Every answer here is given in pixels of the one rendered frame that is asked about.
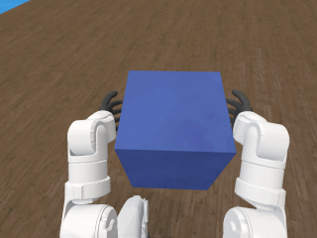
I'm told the left robot upper arm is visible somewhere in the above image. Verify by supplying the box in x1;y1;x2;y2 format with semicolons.
60;204;118;238

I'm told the carton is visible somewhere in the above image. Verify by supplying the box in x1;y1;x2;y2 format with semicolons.
114;70;237;190

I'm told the left robot forearm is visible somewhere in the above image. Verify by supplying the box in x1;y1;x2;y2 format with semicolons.
59;110;117;238

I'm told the robot left shin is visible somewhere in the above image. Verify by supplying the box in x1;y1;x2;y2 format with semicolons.
133;195;148;238

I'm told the right robot upper arm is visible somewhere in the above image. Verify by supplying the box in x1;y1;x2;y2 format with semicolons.
223;206;287;238

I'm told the left robot hand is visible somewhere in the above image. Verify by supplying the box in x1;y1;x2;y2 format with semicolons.
98;90;124;131

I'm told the right robot hand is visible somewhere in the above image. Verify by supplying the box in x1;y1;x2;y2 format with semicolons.
225;89;253;133

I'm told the left robot thigh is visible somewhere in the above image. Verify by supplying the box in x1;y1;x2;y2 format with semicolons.
117;197;149;238

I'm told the right robot forearm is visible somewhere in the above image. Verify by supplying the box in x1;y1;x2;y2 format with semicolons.
233;111;290;238

